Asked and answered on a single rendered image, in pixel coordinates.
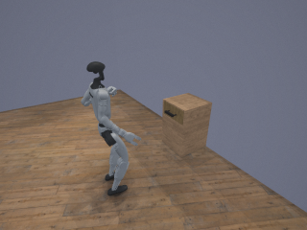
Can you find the drawer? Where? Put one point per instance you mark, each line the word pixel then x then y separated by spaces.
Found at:
pixel 174 110

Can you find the right robot hand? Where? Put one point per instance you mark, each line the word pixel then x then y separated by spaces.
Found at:
pixel 130 136

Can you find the left robot upper arm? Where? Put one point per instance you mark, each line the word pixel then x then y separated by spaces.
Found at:
pixel 85 100

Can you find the robot foot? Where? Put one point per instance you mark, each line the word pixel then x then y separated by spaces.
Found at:
pixel 109 177
pixel 120 189

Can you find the cabinet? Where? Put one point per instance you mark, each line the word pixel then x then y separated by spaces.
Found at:
pixel 192 135

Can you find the handle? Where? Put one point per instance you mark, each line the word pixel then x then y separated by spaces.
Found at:
pixel 169 113

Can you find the right robot upper arm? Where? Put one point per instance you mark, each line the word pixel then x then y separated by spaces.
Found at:
pixel 102 97

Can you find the left robot hand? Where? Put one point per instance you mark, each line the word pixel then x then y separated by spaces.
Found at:
pixel 112 91

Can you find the left robot foot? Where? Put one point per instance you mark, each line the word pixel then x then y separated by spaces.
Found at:
pixel 109 177

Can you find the right robot forearm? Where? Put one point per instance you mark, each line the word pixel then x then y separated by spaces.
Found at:
pixel 110 125

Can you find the right robot foot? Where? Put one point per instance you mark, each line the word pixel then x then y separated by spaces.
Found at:
pixel 120 189

